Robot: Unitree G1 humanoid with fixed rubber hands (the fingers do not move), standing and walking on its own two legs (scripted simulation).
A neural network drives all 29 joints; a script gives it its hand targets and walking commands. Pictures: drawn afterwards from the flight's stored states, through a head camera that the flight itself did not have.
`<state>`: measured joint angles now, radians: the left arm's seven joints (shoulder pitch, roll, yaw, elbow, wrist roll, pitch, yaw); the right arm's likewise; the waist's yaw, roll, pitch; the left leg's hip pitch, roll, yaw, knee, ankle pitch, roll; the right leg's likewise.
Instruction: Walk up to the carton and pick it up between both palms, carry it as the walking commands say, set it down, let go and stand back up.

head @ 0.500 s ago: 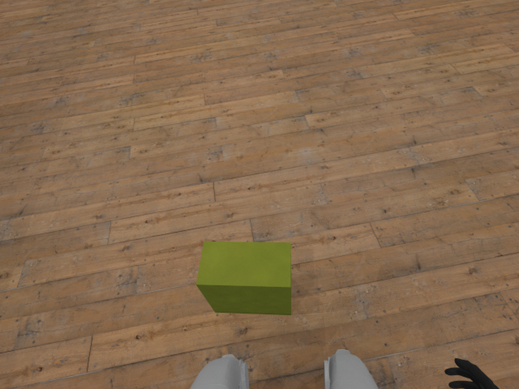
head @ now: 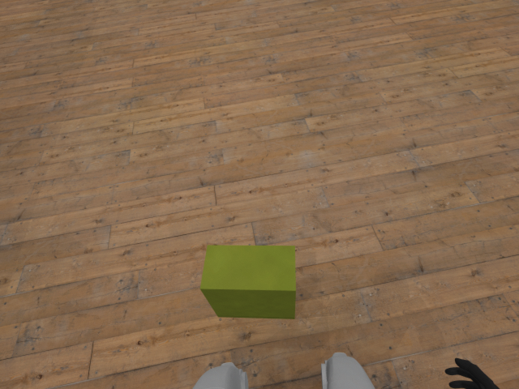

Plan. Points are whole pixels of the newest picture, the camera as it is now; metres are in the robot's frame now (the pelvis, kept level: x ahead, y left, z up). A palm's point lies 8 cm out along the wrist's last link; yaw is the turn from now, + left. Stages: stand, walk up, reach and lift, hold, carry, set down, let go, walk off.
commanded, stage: walk up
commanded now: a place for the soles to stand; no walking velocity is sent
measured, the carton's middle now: (253, 284) +0.49 +0.07 -0.57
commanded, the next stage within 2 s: none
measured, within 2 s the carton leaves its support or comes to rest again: neither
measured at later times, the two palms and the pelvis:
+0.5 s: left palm out of the picture +0.09 +0.35 -0.06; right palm out of the picture +0.11 -0.32 -0.10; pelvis +0.01 +0.00 +0.00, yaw +0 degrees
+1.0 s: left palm out of the picture +0.13 +0.43 -0.05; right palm out of the picture +0.12 -0.26 -0.07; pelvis +0.05 +0.07 +0.02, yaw -3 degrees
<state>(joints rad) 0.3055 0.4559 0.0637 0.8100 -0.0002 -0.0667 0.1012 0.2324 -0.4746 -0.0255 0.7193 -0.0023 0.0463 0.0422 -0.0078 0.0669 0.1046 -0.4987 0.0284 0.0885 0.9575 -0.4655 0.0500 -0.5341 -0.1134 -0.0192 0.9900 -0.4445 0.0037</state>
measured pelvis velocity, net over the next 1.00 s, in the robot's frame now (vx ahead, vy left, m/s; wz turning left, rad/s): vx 0.05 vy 0.07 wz -0.06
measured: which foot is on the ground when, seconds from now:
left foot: down 0.00-1.00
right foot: down 0.00-0.72, up 0.74-1.00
